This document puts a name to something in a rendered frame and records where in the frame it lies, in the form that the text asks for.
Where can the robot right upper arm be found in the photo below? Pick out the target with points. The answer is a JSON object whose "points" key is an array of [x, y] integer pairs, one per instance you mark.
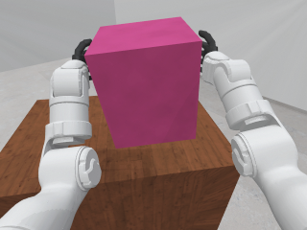
{"points": [[267, 155]]}

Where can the left robot forearm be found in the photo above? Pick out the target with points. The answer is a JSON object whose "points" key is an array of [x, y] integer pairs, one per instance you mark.
{"points": [[68, 113]]}

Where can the right robot hand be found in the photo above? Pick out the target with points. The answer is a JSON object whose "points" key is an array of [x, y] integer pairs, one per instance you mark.
{"points": [[208, 46]]}

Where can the pedestal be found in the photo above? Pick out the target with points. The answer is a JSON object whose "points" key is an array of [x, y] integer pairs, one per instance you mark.
{"points": [[180, 185]]}

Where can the carton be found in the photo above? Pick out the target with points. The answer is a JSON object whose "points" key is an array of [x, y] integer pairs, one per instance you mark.
{"points": [[147, 78]]}

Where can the robot left upper arm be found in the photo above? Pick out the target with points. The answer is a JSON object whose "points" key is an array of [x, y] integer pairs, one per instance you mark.
{"points": [[65, 176]]}

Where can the right robot forearm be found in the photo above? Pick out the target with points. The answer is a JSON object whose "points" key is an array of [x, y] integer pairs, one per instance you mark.
{"points": [[243, 103]]}

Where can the left robot hand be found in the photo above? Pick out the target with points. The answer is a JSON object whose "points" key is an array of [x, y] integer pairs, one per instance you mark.
{"points": [[80, 51]]}

